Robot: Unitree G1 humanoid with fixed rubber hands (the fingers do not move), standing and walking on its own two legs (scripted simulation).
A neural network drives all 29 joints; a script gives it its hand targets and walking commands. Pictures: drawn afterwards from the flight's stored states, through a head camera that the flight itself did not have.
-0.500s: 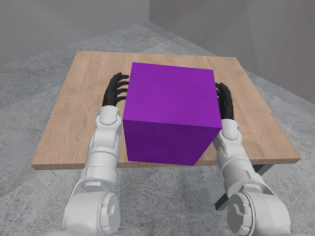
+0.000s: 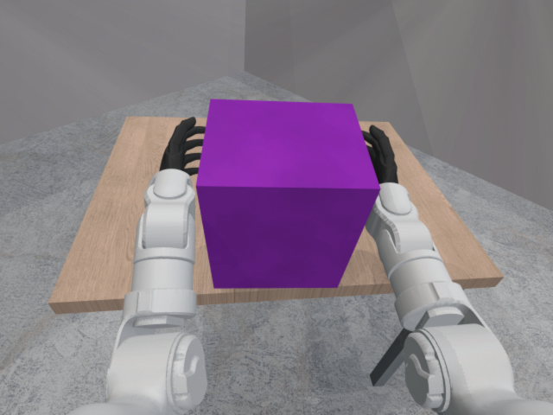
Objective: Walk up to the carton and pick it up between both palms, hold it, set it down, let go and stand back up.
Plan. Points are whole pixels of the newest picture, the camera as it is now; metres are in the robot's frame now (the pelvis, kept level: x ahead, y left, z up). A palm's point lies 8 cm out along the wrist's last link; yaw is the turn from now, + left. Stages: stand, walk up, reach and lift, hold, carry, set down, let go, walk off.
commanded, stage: reach and lift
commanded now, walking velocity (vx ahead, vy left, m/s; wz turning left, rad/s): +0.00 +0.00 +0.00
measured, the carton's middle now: (279, 201) +0.39 +0.00 +0.14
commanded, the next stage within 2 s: hold in 1.54 s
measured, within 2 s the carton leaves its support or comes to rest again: neither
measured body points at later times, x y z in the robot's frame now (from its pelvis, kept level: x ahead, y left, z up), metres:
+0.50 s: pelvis -0.01 +0.00 +0.00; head -0.06 +0.03 +0.44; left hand +0.39 +0.14 +0.23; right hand +0.39 -0.15 +0.23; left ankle +0.03 +0.13 -0.75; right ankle +0.00 -0.13 -0.75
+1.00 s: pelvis +0.01 +0.00 +0.00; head -0.05 +0.04 +0.44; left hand +0.40 +0.15 +0.24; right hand +0.39 -0.15 +0.25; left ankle +0.03 +0.13 -0.75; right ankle +0.00 -0.13 -0.75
